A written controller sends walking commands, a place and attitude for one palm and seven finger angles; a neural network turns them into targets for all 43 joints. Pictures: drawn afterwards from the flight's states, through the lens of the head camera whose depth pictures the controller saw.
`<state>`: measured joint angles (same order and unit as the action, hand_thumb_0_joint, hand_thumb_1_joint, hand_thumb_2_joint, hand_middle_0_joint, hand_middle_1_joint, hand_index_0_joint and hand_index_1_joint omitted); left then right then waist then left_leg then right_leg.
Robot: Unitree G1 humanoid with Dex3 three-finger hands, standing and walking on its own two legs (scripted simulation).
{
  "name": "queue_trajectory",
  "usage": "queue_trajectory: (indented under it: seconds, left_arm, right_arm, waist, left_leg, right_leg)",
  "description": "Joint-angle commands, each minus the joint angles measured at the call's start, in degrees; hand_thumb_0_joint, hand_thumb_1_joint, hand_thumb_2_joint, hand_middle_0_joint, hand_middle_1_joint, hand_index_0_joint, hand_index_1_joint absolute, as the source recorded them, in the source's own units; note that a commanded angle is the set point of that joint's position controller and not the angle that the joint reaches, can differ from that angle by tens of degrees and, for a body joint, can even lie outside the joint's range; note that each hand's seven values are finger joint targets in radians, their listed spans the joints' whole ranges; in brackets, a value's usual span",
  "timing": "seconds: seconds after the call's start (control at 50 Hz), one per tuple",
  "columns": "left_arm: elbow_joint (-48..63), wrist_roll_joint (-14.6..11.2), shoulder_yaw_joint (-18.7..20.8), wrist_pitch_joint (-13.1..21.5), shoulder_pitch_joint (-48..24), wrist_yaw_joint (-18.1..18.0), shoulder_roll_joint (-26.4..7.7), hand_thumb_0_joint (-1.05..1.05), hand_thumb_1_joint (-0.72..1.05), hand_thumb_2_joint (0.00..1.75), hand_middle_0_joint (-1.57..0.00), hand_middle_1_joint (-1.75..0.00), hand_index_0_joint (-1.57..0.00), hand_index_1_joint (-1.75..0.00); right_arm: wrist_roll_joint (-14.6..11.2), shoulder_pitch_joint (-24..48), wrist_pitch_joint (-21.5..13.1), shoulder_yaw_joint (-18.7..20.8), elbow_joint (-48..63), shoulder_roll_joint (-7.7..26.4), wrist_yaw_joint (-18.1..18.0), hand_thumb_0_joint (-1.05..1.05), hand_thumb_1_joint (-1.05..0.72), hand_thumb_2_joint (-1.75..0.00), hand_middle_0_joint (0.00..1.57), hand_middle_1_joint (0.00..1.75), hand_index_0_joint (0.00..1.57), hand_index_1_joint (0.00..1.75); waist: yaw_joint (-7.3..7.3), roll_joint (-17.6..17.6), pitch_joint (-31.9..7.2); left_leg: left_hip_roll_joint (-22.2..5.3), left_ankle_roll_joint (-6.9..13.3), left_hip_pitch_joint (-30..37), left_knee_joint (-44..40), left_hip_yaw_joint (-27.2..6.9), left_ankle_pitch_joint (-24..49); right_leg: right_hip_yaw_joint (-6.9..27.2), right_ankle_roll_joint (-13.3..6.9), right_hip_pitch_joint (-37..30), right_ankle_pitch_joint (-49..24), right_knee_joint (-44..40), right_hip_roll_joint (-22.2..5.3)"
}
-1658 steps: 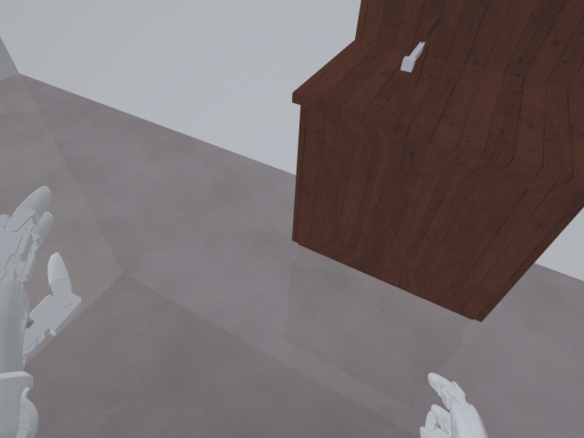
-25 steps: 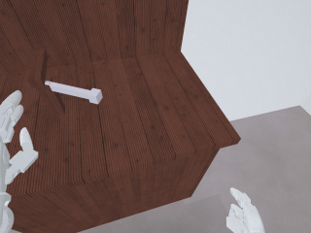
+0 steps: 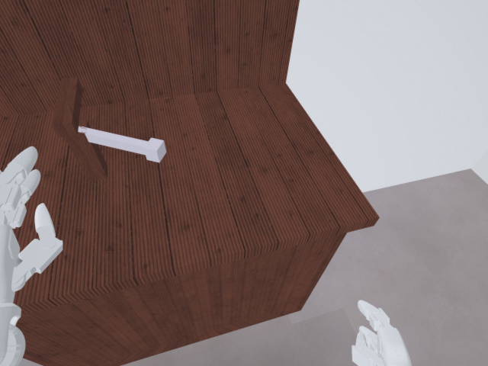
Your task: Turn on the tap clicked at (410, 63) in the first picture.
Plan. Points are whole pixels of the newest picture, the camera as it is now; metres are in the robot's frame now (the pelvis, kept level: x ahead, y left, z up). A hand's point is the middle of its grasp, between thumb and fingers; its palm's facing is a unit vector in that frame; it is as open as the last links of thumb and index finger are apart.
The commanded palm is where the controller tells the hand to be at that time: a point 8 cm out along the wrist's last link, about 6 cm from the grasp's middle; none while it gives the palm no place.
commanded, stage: look again from close up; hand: left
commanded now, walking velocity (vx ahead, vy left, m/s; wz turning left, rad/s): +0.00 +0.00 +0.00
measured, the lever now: (155, 150) +0.43 +0.20 +0.12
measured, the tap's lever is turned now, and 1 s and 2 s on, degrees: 59 59 59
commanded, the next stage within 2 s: come to a stop and stand still in 0.02 s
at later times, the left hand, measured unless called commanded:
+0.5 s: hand (20, 217) +0.23 +0.29 +0.18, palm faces +0.47 -0.79 -0.40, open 7.4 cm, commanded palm +0.15 +0.28 +0.17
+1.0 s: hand (55, 238) +0.22 +0.25 +0.16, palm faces +0.36 -0.86 -0.36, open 7.4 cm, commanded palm +0.16 +0.29 +0.17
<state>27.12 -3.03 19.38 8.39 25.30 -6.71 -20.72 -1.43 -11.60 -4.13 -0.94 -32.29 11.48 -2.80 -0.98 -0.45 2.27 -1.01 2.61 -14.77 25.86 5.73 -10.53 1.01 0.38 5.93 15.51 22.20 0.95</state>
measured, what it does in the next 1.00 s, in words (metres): stands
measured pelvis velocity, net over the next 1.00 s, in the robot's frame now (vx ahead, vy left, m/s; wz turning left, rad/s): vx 0.00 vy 0.01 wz -0.02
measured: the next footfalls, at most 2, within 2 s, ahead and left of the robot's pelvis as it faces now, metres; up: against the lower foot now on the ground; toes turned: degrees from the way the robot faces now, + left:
none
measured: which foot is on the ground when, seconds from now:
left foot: down 0.00-1.00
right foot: down 0.00-1.00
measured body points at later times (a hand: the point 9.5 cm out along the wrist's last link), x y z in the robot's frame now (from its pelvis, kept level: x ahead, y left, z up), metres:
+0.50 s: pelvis -0.02 +0.00 +0.00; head +0.02 +0.02 +0.45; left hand +0.20 +0.33 +0.20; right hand +0.17 -0.21 -0.08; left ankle +0.04 +0.09 -0.74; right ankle -0.04 -0.13 -0.74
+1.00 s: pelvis +0.00 +0.01 +0.00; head +0.02 +0.03 +0.45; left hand +0.20 +0.30 +0.18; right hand +0.17 -0.22 -0.07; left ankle +0.04 +0.09 -0.74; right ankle -0.04 -0.13 -0.74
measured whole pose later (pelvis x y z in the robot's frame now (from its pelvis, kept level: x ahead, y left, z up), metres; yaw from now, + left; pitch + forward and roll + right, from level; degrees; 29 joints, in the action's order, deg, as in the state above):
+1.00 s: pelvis +0.00 +0.01 +0.00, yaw -1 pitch +0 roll -2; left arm 26.0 -1.5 20.0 11.8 22.9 -5.5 -19.9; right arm -0.8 -11.6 -7.7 -1.0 -32.7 11.3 -1.3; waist -0.8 -1.2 2.6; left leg -1.0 3.5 -16.4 27.6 6.9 -11.3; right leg 2.1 1.3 7.8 15.7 23.7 0.7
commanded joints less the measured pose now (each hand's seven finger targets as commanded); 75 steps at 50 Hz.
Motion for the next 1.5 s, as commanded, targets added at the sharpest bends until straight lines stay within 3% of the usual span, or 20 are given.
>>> queue_trajectory:
  seconds: [0.0, 0.18, 0.22, 0.24, 0.32, 0.34, 0.36, 0.38, 0.4, 0.42, 0.46, 0.54, 0.58, 0.62, 0.66, 0.72, 0.82, 1.02, 1.12, 1.48]
  left_arm:
    - [12.4, -0.1, 6.3, 3.8, -4.5, -1.1, -9.8, 0.00, 0.90, 0.90, -0.20, -0.30, -0.20, -0.30]
    - [12.3, 0.2, 5.8, 4.1, -4.2, -1.0, -9.1, 0.00, 0.90, 0.90, -0.20, -0.30, -0.20, -0.30]
    - [12.9, 0.3, 7.1, 3.9, -4.0, -1.2, -10.7, 0.00, 0.90, 0.90, -0.20, -0.30, -0.20, -0.30]
    - [12.3, 0.2, 5.6, 4.0, -3.8, -1.0, -9.0, 0.00, 0.90, 0.90, -0.20, -0.30, -0.20, -0.30]
    - [13.2, 0.3, 6.5, 3.7, -4.3, -1.2, -10.3, 0.00, 0.90, 0.90, -0.20, -0.30, -0.20, -0.30]
    - [12.5, 0.3, 5.4, 3.9, -3.9, -1.1, -9.0, 0.00, 0.90, 0.90, -0.20, -0.30, -0.20, -0.30]
    - [22.9, 8.5, 39.2, 9.6, -61.4, -0.9, -54.8, 0.00, 0.90, 0.90, -0.20, -0.30, -0.20, -0.30]
    - [-8.9, 3.1, 15.2, 7.6, -30.4, 1.7, -18.7, 0.00, 0.90, 0.90, -0.20, -0.30, -0.20, -0.30]
    - [-10.1, 1.6, 10.2, 7.3, -14.6, 2.6, -11.5, 0.00, 0.90, 0.90, -0.20, -0.30, -0.20, -0.30]
    - [-4.5, 0.0, 2.5, 7.1, -8.7, 2.9, -2.9, 0.00, 0.90, 0.90, -0.20, -0.30, -0.20, -0.30]
    - [9.7, 0.3, 3.4, 7.7, -8.5, 2.3, -7.0, 0.00, 0.90, 0.90, -0.20, -0.30, -0.20, -0.30]
    - [11.5, 0.3, 7.6, 7.1, -2.4, 0.9, -10.5, 0.00, 0.90, 0.90, -0.20, -0.30, -0.20, -0.30]
    - [10.8, -0.1, 11.0, 7.6, -3.6, 0.5, -12.9, 0.00, 0.90, 0.90, -0.20, -0.30, -0.20, -0.30]
    - [11.8, 0.0, 14.1, 8.1, -6.3, 0.0, -15.7, 0.00, 0.90, 0.90, -0.20, -0.30, -0.20, -0.30]
    - [10.7, -0.1, 12.0, 8.5, -7.7, 0.2, -13.1, 0.00, 0.90, 0.90, -0.20, -0.30, -0.20, -0.30]
    - [11.3, 0.3, 9.7, 8.3, -8.6, 0.4, -11.3, 0.00, 0.90, 0.90, -0.20, -0.30, -0.20, -0.30]
    - [10.5, 1.2, 5.6, 7.0, -7.5, 0.3, -7.9, 0.00, 0.90, 0.90, -0.20, -0.30, -0.20, -0.30]
    - [11.7, 0.6, 9.8, 6.5, -4.7, 0.0, -11.6, 0.00, 0.90, 0.90, -0.20, -0.30, -0.20, -0.30]
    - [13.2, 0.6, 8.1, 6.4, -5.4, 0.1, -10.4, 0.00, 0.90, 0.90, -0.20, -0.30, -0.20, -0.30]
    - [12.4, 0.7, 6.5, 6.3, -6.1, -0.2, -9.4, 0.00, 0.90, 0.90, -0.20, -0.30, -0.20, -0.30]
  right_arm:
    - [-0.2, 5.3, -3.6, 2.9, 9.2, 6.7, -0.5, 0.00, -0.90, -0.90, 0.20, 0.30, 0.20, 0.30]
    - [0.2, 4.9, -4.1, 2.8, 8.6, 7.0, -0.4, 0.00, -0.90, -0.90, 0.20, 0.30, 0.20, 0.30]
    - [-0.2, 5.5, -4.3, 2.7, 8.8, 6.7, -0.6, 0.00, -0.90, -0.90, 0.20, 0.30, 0.20, 0.30]
    - [0.2, 5.0, -4.3, 2.6, 8.6, 6.9, -0.5, 0.00, -0.90, -0.90, 0.20, 0.30, 0.20, 0.30]
    - [-0.3, 5.3, -4.7, 2.7, 8.6, 6.6, -0.5, 0.00, -0.90, -0.90, 0.20, 0.30, 0.20, 0.30]
    - [0.2, 4.8, -4.5, 2.6, 8.3, 7.0, -0.5, 0.00, -0.90, -0.90, 0.20, 0.30, 0.20, 0.30]
    - [4.0, 2.6, -6.6, 3.6, 7.7, 8.9, 0.3, 0.00, -0.90, -0.90, 0.20, 0.30, 0.20, 0.30]
    - [1.8, 5.3, -6.5, 1.2, 3.2, 2.4, 0.1, 0.00, -0.90, -0.90, 0.20, 0.30, 0.20, 0.30]
    - [0.7, 2.0, -7.5, 4.3, 6.9, 7.2, 0.6, 0.00, -0.90, -0.90, 0.20, 0.30, 0.20, 0.30]
    - [-0.5, 2.7, -7.6, 4.6, 8.0, 6.9, 2.1, 0.00, -0.90, -0.90, 0.20, 0.30, 0.20, 0.30]
    - [-0.4, 3.2, -7.7, 4.7, 9.2, 7.5, 3.7, 0.00, -0.90, -0.90, 0.20, 0.30, 0.20, 0.30]
    - [-0.4, 4.8, -7.6, 3.6, 10.4, 7.3, 3.4, 0.00, -0.90, -0.90, 0.20, 0.30, 0.20, 0.30]
    - [-0.2, 4.9, -7.3, 3.4, 10.6, 7.1, 2.1, 0.00, -0.90, -0.90, 0.20, 0.30, 0.20, 0.30]
    - [0.0, 5.2, -6.8, 3.1, 10.1, 7.2, 1.1, 0.00, -0.90, -0.90, 0.20, 0.30, 0.20, 0.30]
    - [0.0, 4.4, -7.0, 3.2, 10.0, 6.8, 0.6, 0.00, -0.90, -0.90, 0.20, 0.30, 0.20, 0.30]
    - [0.0, 4.8, -7.7, 2.8, 9.5, 6.7, 0.6, 0.00, -0.90, -0.90, 0.20, 0.30, 0.20, 0.30]
    - [0.0, 4.7, -8.0, 3.0, 8.4, 7.1, 1.1, 0.00, -0.90, -0.90, 0.20, 0.30, 0.20, 0.30]
    - [0.1, 5.6, -6.0, 2.7, 8.9, 6.6, 0.6, 0.00, -0.90, -0.90, 0.20, 0.30, 0.20, 0.30]
    - [0.1, 5.5, -6.1, 2.7, 8.9, 6.8, 0.6, 0.00, -0.90, -0.90, 0.20, 0.30, 0.20, 0.30]
    - [0.3, 4.7, -6.1, 2.8, 9.1, 7.3, 0.3, 0.00, -0.90, -0.90, 0.20, 0.30, 0.20, 0.30]
  waist:
    - [0.14, 3.8, -7.1]
    - [0.18, 5.0, -7.1]
    - [0.10, 5.9, -7.3]
    - [0.22, 5.3, -6.9]
    - [0.25, 4.6, -7.4]
    - [0.28, 4.5, -7.4]
    - [-2.09, -6.9, 3.2]
    - [0.25, -5.4, -7.3]
    - [-1.86, 2.2, -10.5]
    - [-1.25, 11.4, -14.0]
    - [-1.38, 10.3, -15.3]
    - [-1.01, 0.5, -9.3]
    - [-0.51, -1.1, -6.0]
    - [-0.32, 1.4, -5.2]
    - [0.00, 4.9, -6.4]
    - [-0.10, 5.9, -7.8]
    - [0.05, 3.2, -8.6]
    - [-0.28, 3.1, -8.2]
    - [-0.12, 5.3, -9.5]
    - [0.15, 5.7, -7.4]
  left_leg:
    - [-6.2, 0.3, 9.2, -5.3, -9.2, 1.9]
    - [-7.3, 0.2, 7.8, -8.0, -10.5, -4.8]
    - [-7.5, 0.0, 8.4, -8.2, -10.9, -4.1]
    - [-7.4, 0.3, 7.7, -8.3, -10.7, -4.7]
    - [-6.9, -0.1, 9.0, -6.7, -9.8, -1.8]
    - [-6.7, 0.2, 8.6, -6.6, -9.6, -1.7]
    - [-7.4, 0.2, -3.0, 4.0, -6.5, 2.0]
    - [-2.4, -0.6, 8.4, 1.4, -7.5, 7.8]
    - [-3.4, -1.4, 12.8, 0.4, -4.8, 9.4]
    - [-3.9, -0.6, 15.8, -0.3, -3.5, 12.3]
    - [-6.7, 0.6, 15.0, -1.8, -6.2, 15.6]
    - [-6.5, 0.1, 5.0, -4.2, -6.8, -0.5]
    - [-5.5, -0.3, 3.4, -4.7, -6.6, -6.9]
    - [-5.2, -0.6, 3.8, -5.3, -6.8, -7.2]
    - [-5.6, -0.2, 4.2, -6.0, -7.0, -8.6]
    - [-5.5, -0.1, 7.6, -4.8, -6.0, -4.7]
    - [-4.8, -0.3, 9.9, -2.8, -5.2, 2.0]
    - [-4.4, -0.4, 8.6, -2.8, -5.1, 4.6]
    - [-5.1, -0.4, 11.1, -3.0, -5.0, 7.9]
    - [-6.6, -0.4, 6.5, -8.0, -8.0, -5.5]
  right_leg:
    - [3.3, -2.0, 5.8, -9.8, -3.3, -4.3]
    - [1.7, -1.9, 5.9, -5.8, -2.9, -3.2]
    - [1.3, -1.8, 5.7, -5.8, -2.7, -3.4]
    - [1.1, -1.8, 5.7, -6.0, -2.7, -3.1]
    - [2.0, -2.1, 5.8, -7.5, -3.4, -3.8]
    - [1.8, -2.1, 5.9, -7.8, -3.2, -3.6]
    - [6.4, -2.0, 16.4, -11.2, -7.2, -7.8]
    - [8.5, -4.9, 16.0, -10.3, -3.0, -7.3]
    - [10.6, -3.3, 12.2, -14.7, -3.3, -5.3]
    - [6.3, -2.7, 8.7, -15.5, 1.3, -4.7]
    - [3.3, -1.4, 7.0, -11.2, 5.4, -3.3]
    - [1.5, -1.2, 6.0, -5.3, 2.1, -3.0]
    - [2.9, -1.5, 8.5, -2.2, -0.7, -3.0]
    - [2.7, -1.7, 9.3, -1.7, -0.9, -2.7]
    - [2.5, -1.8, 8.0, -1.9, -0.3, -2.6]
    - [2.1, -1.5, 7.9, -5.4, -0.8, -2.5]
    - [2.7, -1.4, 7.8, -10.4, -1.7, -2.7]
    - [2.0, -1.4, 6.3, -12.7, -2.2, -2.7]
    - [1.4, -1.1, 6.2, -14.2, -1.1, -2.5]
    - [0.7, -1.1, 4.9, -6.7, -1.5, -2.3]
